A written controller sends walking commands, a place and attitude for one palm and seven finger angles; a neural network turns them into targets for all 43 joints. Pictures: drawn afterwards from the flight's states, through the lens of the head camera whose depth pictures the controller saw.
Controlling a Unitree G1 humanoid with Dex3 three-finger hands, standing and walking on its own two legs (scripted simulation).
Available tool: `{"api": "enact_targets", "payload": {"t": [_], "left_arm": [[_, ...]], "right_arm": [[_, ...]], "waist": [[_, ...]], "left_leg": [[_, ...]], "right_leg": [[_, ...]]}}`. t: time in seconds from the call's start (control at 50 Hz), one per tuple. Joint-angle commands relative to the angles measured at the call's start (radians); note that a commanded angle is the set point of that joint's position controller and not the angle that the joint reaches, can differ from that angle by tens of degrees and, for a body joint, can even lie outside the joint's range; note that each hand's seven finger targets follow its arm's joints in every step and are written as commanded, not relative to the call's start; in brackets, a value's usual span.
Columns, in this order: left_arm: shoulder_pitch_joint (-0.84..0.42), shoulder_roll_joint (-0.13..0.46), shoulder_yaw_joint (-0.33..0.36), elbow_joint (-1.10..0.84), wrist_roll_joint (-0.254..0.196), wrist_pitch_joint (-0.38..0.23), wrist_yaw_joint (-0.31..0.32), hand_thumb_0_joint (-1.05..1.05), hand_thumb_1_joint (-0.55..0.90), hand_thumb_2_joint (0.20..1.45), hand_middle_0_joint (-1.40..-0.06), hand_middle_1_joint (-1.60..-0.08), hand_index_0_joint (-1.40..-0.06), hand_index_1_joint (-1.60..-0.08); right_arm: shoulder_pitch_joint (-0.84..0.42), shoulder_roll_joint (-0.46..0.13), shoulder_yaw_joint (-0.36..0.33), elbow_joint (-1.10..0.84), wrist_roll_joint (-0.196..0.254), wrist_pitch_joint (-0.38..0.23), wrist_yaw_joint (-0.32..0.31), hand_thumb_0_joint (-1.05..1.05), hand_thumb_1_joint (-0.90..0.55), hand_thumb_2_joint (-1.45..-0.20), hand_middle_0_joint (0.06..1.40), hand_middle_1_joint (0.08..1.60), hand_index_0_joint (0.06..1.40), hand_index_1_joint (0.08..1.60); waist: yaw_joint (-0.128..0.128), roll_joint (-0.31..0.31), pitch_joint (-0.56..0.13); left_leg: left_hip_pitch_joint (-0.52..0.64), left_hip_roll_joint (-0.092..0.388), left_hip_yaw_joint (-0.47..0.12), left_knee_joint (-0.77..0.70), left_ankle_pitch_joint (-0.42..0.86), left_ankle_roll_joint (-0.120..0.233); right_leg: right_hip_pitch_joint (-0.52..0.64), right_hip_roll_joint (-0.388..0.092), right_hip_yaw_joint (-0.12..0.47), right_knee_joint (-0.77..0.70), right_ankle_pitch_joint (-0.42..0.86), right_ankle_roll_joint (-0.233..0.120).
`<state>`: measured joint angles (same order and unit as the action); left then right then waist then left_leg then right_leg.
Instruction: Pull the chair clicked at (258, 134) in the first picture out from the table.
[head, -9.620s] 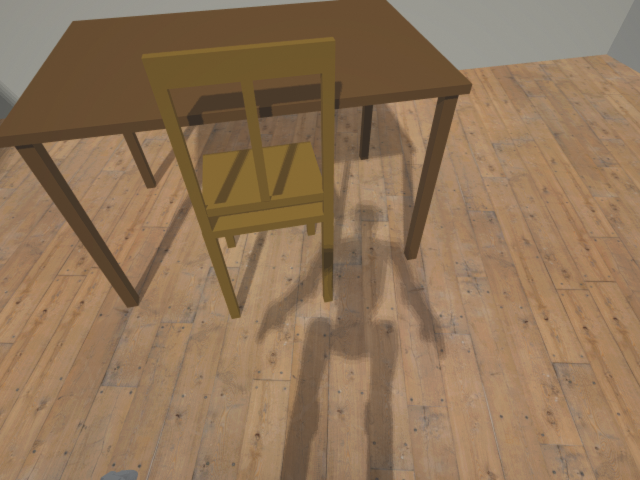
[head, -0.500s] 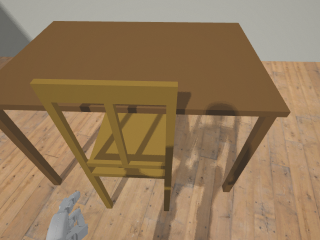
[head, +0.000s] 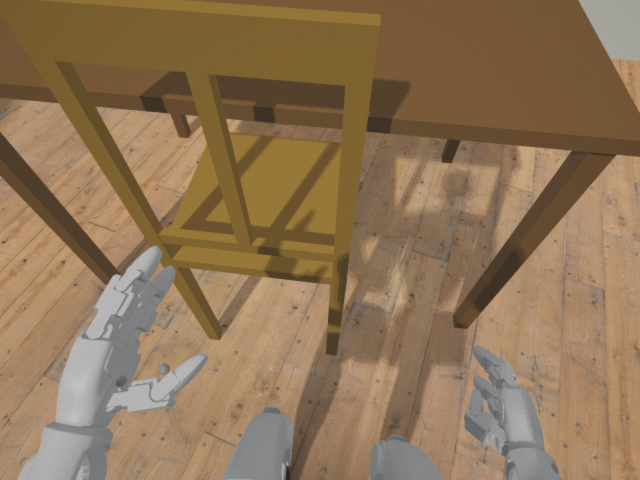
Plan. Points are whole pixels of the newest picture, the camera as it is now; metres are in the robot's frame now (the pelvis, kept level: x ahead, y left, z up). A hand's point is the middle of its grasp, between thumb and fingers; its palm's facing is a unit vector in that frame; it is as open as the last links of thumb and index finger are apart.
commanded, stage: raise the hand toward the chair's back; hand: left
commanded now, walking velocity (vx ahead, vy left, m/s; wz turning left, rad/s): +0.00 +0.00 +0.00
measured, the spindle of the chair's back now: (228, 175) +0.50 +0.19 +0.05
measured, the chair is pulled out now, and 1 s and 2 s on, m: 0.00 0.00 0.00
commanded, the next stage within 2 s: aim the fingers beside a spindle in 1.44 s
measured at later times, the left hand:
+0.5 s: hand (152, 341) +0.25 +0.21 +0.06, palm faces -0.06 -1.00 -0.02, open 15.5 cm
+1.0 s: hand (115, 312) +0.27 +0.26 +0.08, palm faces -0.03 -1.00 -0.06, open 16.9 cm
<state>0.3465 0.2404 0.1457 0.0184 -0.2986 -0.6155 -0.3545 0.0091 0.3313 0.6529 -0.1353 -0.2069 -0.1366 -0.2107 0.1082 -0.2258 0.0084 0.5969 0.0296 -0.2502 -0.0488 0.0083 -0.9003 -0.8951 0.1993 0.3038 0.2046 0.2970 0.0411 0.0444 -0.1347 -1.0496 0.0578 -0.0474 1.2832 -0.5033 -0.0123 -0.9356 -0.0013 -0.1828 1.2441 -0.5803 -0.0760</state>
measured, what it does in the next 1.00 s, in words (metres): shifts its weight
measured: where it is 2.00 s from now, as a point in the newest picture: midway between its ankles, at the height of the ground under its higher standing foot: outside the picture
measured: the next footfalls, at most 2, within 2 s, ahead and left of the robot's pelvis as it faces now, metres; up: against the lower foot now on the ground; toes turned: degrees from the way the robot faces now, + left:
none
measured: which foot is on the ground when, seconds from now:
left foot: down 0.00-1.00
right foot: down 0.00-1.00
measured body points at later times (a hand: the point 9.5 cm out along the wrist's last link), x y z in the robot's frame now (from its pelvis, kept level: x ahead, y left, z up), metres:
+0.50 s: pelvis +0.02 +0.03 +0.02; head +0.10 +0.05 +0.47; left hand +0.24 +0.27 +0.06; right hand +0.19 -0.23 -0.05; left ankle +0.06 +0.13 -0.62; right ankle +0.02 -0.08 -0.62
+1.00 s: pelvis +0.02 +0.05 +0.03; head +0.09 +0.07 +0.48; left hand +0.26 +0.31 +0.08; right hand +0.19 -0.19 -0.05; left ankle +0.06 +0.13 -0.62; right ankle +0.02 -0.08 -0.62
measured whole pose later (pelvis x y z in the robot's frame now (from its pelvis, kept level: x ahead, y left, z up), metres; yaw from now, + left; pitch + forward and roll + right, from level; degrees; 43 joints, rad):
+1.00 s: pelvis +0.02 +0.05 +0.03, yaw -1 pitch +15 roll -4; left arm 0.27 0.28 0.22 0.09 -0.28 -0.38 -0.30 -0.01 -0.50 0.30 -0.06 -0.08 -0.06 -0.08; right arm 0.24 -0.25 0.03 0.55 0.03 -0.18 -0.04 0.01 -0.90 -0.89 0.20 0.30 0.21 0.30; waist -0.01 0.04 -0.14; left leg -0.93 0.03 0.02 1.14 -0.48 0.06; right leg -0.82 -0.02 -0.12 1.06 -0.51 0.01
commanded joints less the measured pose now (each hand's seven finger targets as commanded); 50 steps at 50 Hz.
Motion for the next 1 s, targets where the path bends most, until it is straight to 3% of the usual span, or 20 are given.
{"api": "enact_targets", "payload": {"t": [0.0,0.04,0.06,0.1,0.14,0.16,0.2,0.26,0.32,0.36,0.4,0.46,0.5,0.58,0.64,0.72,0.76,0.82,0.9,0.98], "left_arm": [[0.004,0.166,0.093,-0.022,-0.022,0.268,-0.083,0.000,0.107,0.560,-0.121,-0.175,-0.121,-0.175],[0.043,0.194,0.201,-0.111,-0.054,0.330,-0.024,0.000,0.060,0.540,-0.116,-0.168,-0.116,-0.168],[0.059,0.207,0.256,-0.137,-0.064,0.327,0.021,0.000,0.037,0.530,-0.114,-0.164,-0.114,-0.164],[0.059,0.155,0.251,-0.264,-0.061,0.260,0.112,0.000,-0.010,0.510,-0.109,-0.157,-0.109,-0.157],[0.077,0.104,0.197,-0.273,-0.027,0.175,0.169,0.000,-0.057,0.490,-0.104,-0.150,-0.104,-0.150],[0.063,0.108,0.185,-0.236,-0.006,0.144,0.175,0.000,-0.080,0.480,-0.102,-0.146,-0.102,-0.146],[0.035,0.072,0.104,-0.166,0.035,0.083,0.158,0.000,-0.127,0.460,-0.097,-0.139,-0.097,-0.139],[0.027,0.037,0.017,-0.032,0.041,0.070,0.069,0.000,-0.197,0.430,-0.090,-0.128,-0.090,-0.128],[-0.007,0.113,0.061,-0.110,0.004,0.085,0.006,0.000,-0.267,0.400,-0.083,-0.117,-0.083,-0.117],[-0.025,0.182,0.134,-0.197,-0.010,0.094,0.017,0.000,-0.313,0.380,-0.079,-0.109,-0.079,-0.109],[-0.016,0.191,0.174,-0.295,-0.025,0.084,0.059,0.000,-0.360,0.360,-0.074,-0.102,-0.074,-0.102],[0.016,0.161,0.182,-0.298,-0.022,0.075,0.132,0.000,-0.430,0.330,-0.067,-0.091,-0.067,-0.091],[0.018,0.111,0.133,-0.231,0.001,0.089,0.149,0.000,-0.477,0.310,-0.062,-0.084,-0.062,-0.084],[0.014,0.069,0.039,-0.078,0.041,0.172,0.093,0.000,-0.500,0.300,-0.060,-0.080,-0.060,-0.080],[-0.041,0.113,0.053,-0.125,0.032,0.209,0.048,0.000,-0.500,0.300,-0.060,-0.080,-0.060,-0.080],[-0.104,0.179,0.145,-0.272,0.004,0.166,0.076,0.000,-0.500,0.300,-0.060,-0.080,-0.060,-0.080],[-0.113,0.206,0.184,-0.285,0.002,0.129,0.111,0.000,-0.500,0.300,-0.060,-0.080,-0.060,-0.080],[-0.115,0.153,0.142,-0.207,0.013,0.107,0.120,0.000,-0.500,0.300,-0.060,-0.080,-0.060,-0.080],[-0.107,0.133,0.096,-0.082,0.019,0.168,0.057,0.000,-0.500,0.300,-0.060,-0.080,-0.060,-0.080],[-0.086,0.169,0.129,-0.122,-0.005,0.226,0.021,0.000,-0.500,0.300,-0.060,-0.080,-0.060,-0.080]], "right_arm": [[0.015,-0.161,-0.063,-0.196,0.037,-0.007,-0.037,0.000,-0.900,-0.900,0.200,0.300,0.200,0.300],[0.001,-0.134,-0.066,-0.224,0.029,0.013,-0.041,0.000,-0.900,-0.900,0.200,0.300,0.200,0.300],[-0.006,-0.115,-0.069,-0.220,0.022,0.016,-0.038,0.000,-0.900,-0.900,0.200,0.300,0.200,0.300],[0.021,-0.081,-0.072,-0.206,0.011,0.009,-0.027,0.000,-0.900,-0.900,0.200,0.300,0.200,0.300],[0.041,-0.069,-0.079,-0.166,0.000,0.001,-0.013,0.000,-0.900,-0.900,0.200,0.300,0.200,0.300],[0.041,-0.076,-0.081,-0.152,-0.008,0.002,-0.009,0.000,-0.900,-0.900,0.200,0.300,0.200,0.300],[0.055,-0.094,-0.084,-0.128,-0.016,-0.003,0.002,0.000,-0.900,-0.900,0.200,0.300,0.200,0.300],[0.069,-0.132,-0.083,-0.125,-0.002,-0.010,0.000,0.000,-0.900,-0.900,0.200,0.300,0.200,0.300],[0.082,-0.158,-0.086,-0.160,0.012,-0.026,-0.015,0.000,-0.900,-0.900,0.200,0.300,0.200,0.300],[0.084,-0.162,-0.087,-0.169,0.012,-0.032,-0.022,0.000,-0.900,-0.900,0.200,0.300,0.200,0.300],[0.084,-0.142,-0.084,-0.176,0.006,-0.037,-0.022,0.000,-0.900,-0.900,0.200,0.300,0.200,0.300],[0.075,-0.128,-0.080,-0.161,-0.002,-0.027,-0.014,0.000,-0.900,-0.900,0.200,0.300,0.200,0.300],[0.077,-0.131,-0.077,-0.157,-0.006,-0.010,-0.003,0.000,-0.900,-0.900,0.200,0.300,0.200,0.300],[0.084,-0.159,-0.071,-0.188,0.003,0.023,0.005,0.000,-0.900,-0.900,0.200,0.300,0.200,0.300],[0.092,-0.172,-0.065,-0.222,0.010,0.027,-0.003,0.000,-0.900,-0.900,0.200,0.300,0.200,0.300],[0.096,-0.159,-0.057,-0.227,-0.001,0.015,-0.011,0.000,-0.900,-0.900,0.200,0.300,0.200,0.300],[0.093,-0.153,-0.054,-0.205,-0.007,0.010,-0.009,0.000,-0.900,-0.900,0.200,0.300,0.200,0.300],[0.094,-0.153,-0.048,-0.191,-0.011,0.010,-0.001,0.000,-0.900,-0.900,0.200,0.300,0.200,0.300],[0.097,-0.179,-0.052,-0.192,0.003,0.019,0.002,0.000,-0.900,-0.900,0.200,0.300,0.200,0.300],[0.101,-0.184,-0.056,-0.217,0.014,0.017,-0.005,0.000,-0.900,-0.900,0.200,0.300,0.200,0.300]], "waist": [[-0.051,-0.110,-0.211],[-0.001,-0.136,-0.304],[0.024,-0.112,-0.323],[0.027,-0.052,-0.349],[0.010,-0.049,-0.298],[-0.003,-0.071,-0.266],[-0.063,-0.067,-0.191],[-0.105,-0.078,-0.095],[-0.079,-0.026,-0.209],[-0.056,0.004,-0.298],[-0.028,0.053,-0.363],[-0.019,0.077,-0.317],[-0.051,0.066,-0.246],[-0.085,0.003,-0.138],[-0.079,0.009,-0.180],[-0.055,0.049,-0.275],[-0.045,0.062,-0.270],[-0.065,0.075,-0.206],[-0.084,0.038,-0.169],[-0.065,0.018,-0.253]], "left_leg": [[0.128,-0.061,0.040,-0.193,0.082,0.058],[0.165,-0.064,0.039,-0.218,0.162,0.055],[0.177,-0.061,0.032,-0.223,0.198,0.048],[0.243,-0.046,0.028,-0.255,0.285,0.041],[0.277,-0.040,0.029,-0.274,0.336,0.037],[0.262,-0.037,0.021,-0.267,0.339,0.037],[0.245,-0.035,0.018,-0.244,0.295,0.040],[0.185,-0.038,0.013,-0.227,0.174,0.046],[0.244,-0.040,0.014,-0.257,0.147,0.049],[0.304,-0.037,0.009,-0.273,0.198,0.051],[0.381,-0.036,0.004,-0.301,0.274,0.047],[0.416,-0.031,-0.011,-0.318,0.343,0.033],[0.408,-0.025,-0.018,-0.318,0.330,0.027],[0.340,-0.024,-0.030,-0.344,0.196,0.029],[0.372,-0.026,-0.037,-0.364,0.180,0.030],[0.457,-0.023,-0.043,-0.360,0.292,0.024],[0.466,-0.019,-0.052,-0.360,0.310,0.016],[0.439,-0.015,-0.068,-0.369,0.253,0.006],[0.390,-0.019,-0.063,-0.384,0.148,0.015],[0.424,-0.026,-0.045,-0.394,0.222,0.026]], "right_leg": [[0.263,-0.040,0.315,-0.424,-0.019,0.084],[0.375,-0.049,0.306,-0.410,0.103,0.095],[0.399,-0.040,0.290,-0.385,0.164,0.089],[0.393,-0.026,0.231,-0.330,0.346,0.077],[0.324,-0.007,0.177,-0.294,0.412,0.067],[0.293,0.000,0.165,-0.277,0.411,0.065],[0.185,0.000,0.157,-0.268,0.354,0.070],[0.088,-0.001,0.176,-0.298,0.183,0.064],[0.141,-0.008,0.188,-0.328,0.120,0.059],[0.182,0.001,0.170,-0.310,0.174,0.055],[0.210,0.006,0.141,-0.288,0.249,0.050],[0.185,0.017,0.106,-0.266,0.284,0.043],[0.135,0.015,0.091,-0.265,0.274,0.049],[0.090,0.019,0.085,-0.292,0.193,0.053],[0.126,0.017,0.092,-0.313,0.190,0.052],[0.163,0.017,0.091,-0.302,0.240,0.048],[0.144,0.022,0.089,-0.290,0.233,0.044],[0.091,0.020,0.079,-0.278,0.193,0.046],[0.094,0.019,0.085,-0.306,0.157,0.051],[0.186,0.018,0.093,-0.339,0.203,0.052]]}}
